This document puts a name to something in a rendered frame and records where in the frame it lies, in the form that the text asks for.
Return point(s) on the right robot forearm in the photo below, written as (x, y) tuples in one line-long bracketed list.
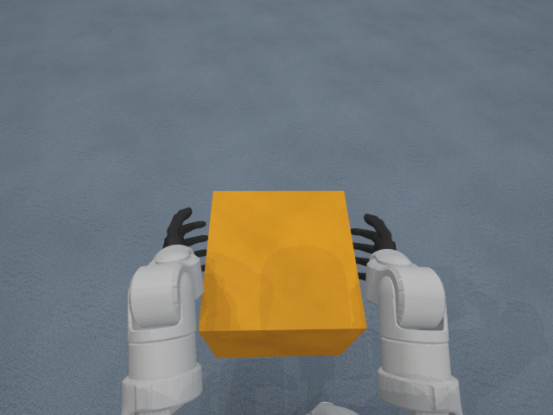
[(415, 375)]

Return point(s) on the right robot shin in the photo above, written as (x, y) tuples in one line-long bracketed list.
[(321, 404)]

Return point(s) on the robot left hand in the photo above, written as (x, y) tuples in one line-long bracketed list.
[(176, 232)]

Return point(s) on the carton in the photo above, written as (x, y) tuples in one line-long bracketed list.
[(280, 276)]

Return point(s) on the left robot forearm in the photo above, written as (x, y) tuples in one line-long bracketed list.
[(163, 371)]

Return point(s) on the robot right hand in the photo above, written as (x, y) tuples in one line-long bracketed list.
[(381, 238)]

